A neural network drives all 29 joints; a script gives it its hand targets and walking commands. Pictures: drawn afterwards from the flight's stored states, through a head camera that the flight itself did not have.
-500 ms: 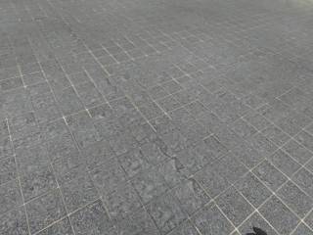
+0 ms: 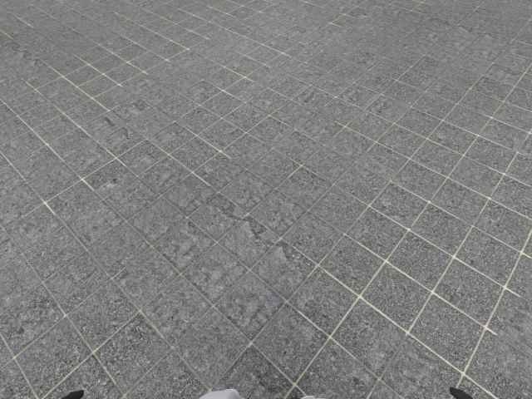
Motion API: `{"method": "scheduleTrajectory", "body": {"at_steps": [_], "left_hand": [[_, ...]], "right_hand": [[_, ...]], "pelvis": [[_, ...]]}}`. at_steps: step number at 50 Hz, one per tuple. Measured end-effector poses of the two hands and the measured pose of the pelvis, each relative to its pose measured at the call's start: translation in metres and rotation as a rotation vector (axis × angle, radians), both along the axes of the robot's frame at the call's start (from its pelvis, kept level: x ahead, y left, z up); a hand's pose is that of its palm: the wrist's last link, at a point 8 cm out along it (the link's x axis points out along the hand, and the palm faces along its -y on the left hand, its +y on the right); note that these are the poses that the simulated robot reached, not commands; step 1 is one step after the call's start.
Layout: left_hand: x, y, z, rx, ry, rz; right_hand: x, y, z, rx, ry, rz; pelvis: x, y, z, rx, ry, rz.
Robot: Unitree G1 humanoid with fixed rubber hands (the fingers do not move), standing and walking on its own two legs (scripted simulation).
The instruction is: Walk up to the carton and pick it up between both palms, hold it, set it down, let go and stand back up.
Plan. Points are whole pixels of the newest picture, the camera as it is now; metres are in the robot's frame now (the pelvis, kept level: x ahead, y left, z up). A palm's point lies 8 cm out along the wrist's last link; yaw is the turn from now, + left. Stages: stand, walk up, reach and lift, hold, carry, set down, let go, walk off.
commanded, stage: walk up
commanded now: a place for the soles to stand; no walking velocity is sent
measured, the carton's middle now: out of the picture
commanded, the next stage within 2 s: none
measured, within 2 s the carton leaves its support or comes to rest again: neither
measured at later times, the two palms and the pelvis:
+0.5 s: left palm out of the picture +0.02 +0.31 -0.11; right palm out of the picture -0.03 -0.33 -0.02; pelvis -0.12 +0.01 +0.02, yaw -12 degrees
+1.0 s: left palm out of the picture -0.08 +0.25 -0.11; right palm out of the picture -0.39 -0.31 -0.10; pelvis -0.29 +0.01 -0.01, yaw -27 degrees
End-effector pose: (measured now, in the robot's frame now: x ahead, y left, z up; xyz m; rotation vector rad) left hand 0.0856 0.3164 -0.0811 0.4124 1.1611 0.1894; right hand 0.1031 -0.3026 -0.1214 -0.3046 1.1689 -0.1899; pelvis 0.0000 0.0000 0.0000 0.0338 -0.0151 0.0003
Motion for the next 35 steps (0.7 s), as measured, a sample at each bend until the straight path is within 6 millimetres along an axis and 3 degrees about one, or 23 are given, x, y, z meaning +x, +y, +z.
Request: {"method": "scheduleTrajectory", "body": {"at_steps": [7,13,19,23,29,35], "left_hand": [[0.003,-0.015,-0.014,-0.067,-0.062,-0.084],[-0.015,-0.017,-0.024,-0.126,-0.077,-0.112],[-0.046,-0.003,-0.027,-0.133,-0.001,-0.177],[-0.062,-0.003,-0.029,-0.137,0.034,-0.219],[-0.085,-0.016,-0.024,-0.133,0.046,-0.276],[-0.123,-0.023,-0.020,-0.058,0.056,-0.330]], "right_hand": [[-0.061,-0.012,0.017,-0.067,0.012,-0.060],[-0.114,-0.011,0.039,-0.138,0.013,-0.098],[-0.114,-0.017,0.081,-0.212,-0.130,-0.120],[-0.125,-0.020,0.096,-0.225,-0.200,-0.134],[-0.164,-0.031,0.092,-0.205,-0.234,-0.192],[-0.221,-0.049,0.061,-0.157,-0.278,-0.266]], "pelvis": [[-0.031,0.003,-0.001,-0.021,-0.006,-0.056],[-0.062,0.013,0.003,-0.091,-0.014,-0.088],[-0.090,0.015,0.012,-0.141,-0.003,-0.154],[-0.112,0.015,0.014,-0.149,-0.001,-0.198],[-0.149,0.010,0.013,-0.131,-0.010,-0.263],[-0.197,-0.002,-0.005,-0.078,-0.033,-0.329]]}}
